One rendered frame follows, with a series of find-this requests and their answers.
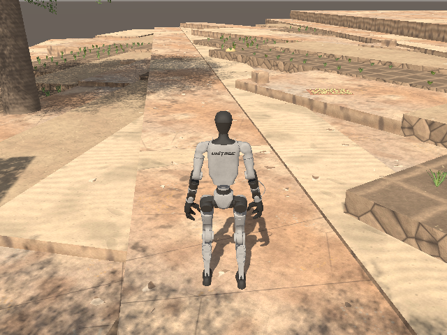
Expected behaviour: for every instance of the robot left thigh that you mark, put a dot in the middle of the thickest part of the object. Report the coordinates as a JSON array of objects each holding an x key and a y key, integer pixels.
[{"x": 207, "y": 210}]

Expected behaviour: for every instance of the robot right hand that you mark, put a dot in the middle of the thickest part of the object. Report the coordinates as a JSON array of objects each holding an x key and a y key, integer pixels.
[{"x": 258, "y": 210}]

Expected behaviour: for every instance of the robot right upper arm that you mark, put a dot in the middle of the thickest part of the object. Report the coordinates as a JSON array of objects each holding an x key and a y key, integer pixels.
[{"x": 245, "y": 148}]

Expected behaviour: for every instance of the robot left upper arm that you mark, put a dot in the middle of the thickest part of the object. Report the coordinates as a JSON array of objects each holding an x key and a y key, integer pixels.
[{"x": 198, "y": 160}]

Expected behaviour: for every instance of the right robot shin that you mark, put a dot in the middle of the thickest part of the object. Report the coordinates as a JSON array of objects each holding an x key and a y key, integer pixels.
[{"x": 241, "y": 256}]

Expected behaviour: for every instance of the robot right forearm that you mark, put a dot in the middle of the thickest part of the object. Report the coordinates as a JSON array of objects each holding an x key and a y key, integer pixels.
[{"x": 256, "y": 195}]

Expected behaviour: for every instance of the robot left hand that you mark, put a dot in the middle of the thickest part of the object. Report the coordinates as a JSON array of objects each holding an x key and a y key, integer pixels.
[{"x": 189, "y": 211}]

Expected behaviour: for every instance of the robot left forearm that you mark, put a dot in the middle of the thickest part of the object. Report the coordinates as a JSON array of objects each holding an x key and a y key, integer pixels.
[{"x": 192, "y": 190}]

